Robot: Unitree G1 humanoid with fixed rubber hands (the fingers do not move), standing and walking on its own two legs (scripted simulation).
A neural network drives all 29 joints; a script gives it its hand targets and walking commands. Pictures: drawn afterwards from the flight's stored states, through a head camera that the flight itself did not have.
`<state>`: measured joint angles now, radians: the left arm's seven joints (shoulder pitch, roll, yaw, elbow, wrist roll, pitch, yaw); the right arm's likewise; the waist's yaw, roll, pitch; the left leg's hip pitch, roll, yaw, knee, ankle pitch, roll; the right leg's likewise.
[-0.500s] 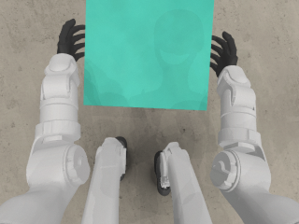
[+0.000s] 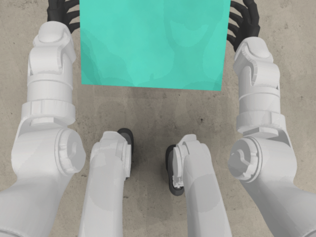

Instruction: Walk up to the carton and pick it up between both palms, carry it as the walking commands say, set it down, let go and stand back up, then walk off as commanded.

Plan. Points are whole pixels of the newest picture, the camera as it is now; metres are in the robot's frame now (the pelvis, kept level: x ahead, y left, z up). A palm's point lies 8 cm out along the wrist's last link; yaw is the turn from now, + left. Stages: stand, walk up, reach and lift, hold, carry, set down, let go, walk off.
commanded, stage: set down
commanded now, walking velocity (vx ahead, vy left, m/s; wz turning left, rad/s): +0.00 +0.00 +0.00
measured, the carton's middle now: (154, 27) +0.57 +0.02 -0.19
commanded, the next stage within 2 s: none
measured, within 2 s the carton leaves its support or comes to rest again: neither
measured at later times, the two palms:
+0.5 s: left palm (75, 29) +0.55 +0.21 -0.20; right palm (225, 41) +0.55 -0.16 -0.19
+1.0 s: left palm (84, 33) +0.56 +0.21 -0.26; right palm (215, 46) +0.56 -0.16 -0.27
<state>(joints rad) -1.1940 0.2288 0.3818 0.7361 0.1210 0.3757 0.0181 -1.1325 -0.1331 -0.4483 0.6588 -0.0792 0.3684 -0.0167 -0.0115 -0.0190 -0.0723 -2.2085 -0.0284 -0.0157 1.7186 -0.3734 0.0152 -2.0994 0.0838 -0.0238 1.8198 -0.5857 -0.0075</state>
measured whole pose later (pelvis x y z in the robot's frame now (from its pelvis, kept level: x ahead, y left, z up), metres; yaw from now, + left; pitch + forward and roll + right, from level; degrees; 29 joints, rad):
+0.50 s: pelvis +0.00 +0.00 -0.06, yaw -1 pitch +46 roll -2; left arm -1.37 0.34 0.29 0.86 0.03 0.32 0.06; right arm -1.30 -0.23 -0.34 0.77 0.03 0.31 -0.08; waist 0.00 -0.03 0.12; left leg -2.34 -0.01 0.00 1.95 -0.42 0.02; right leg -2.22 0.10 -0.03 2.05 -0.64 0.00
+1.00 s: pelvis +0.00 +0.00 -0.10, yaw -1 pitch +38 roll +0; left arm -1.52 0.45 0.17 1.02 -0.11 0.25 0.05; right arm -1.46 -0.32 -0.17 0.91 0.16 0.25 -0.14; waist 0.02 -0.03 0.39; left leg -2.31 0.03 0.02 2.12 -0.47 0.03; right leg -2.20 0.13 -0.03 2.24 -0.69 0.00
